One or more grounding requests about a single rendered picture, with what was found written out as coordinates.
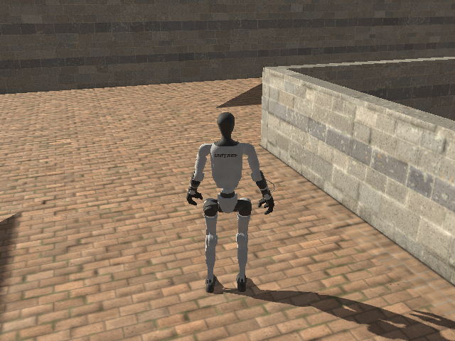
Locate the right robot foot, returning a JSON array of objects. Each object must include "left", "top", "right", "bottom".
[{"left": 236, "top": 273, "right": 247, "bottom": 292}]

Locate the robot left hand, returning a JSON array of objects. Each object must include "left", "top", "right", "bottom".
[{"left": 186, "top": 192, "right": 203, "bottom": 205}]

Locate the robot right upper arm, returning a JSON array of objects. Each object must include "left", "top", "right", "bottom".
[{"left": 241, "top": 143, "right": 262, "bottom": 182}]

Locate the robot right hand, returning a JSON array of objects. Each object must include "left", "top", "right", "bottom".
[{"left": 258, "top": 197, "right": 274, "bottom": 215}]

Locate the robot right forearm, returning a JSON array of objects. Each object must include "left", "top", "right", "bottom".
[{"left": 256, "top": 171, "right": 272, "bottom": 200}]

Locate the robot left forearm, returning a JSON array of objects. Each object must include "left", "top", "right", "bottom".
[{"left": 188, "top": 171, "right": 200, "bottom": 195}]

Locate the robot left upper arm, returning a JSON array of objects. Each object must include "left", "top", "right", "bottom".
[{"left": 193, "top": 144, "right": 212, "bottom": 182}]

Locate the robot head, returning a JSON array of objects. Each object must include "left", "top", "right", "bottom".
[{"left": 214, "top": 112, "right": 239, "bottom": 146}]

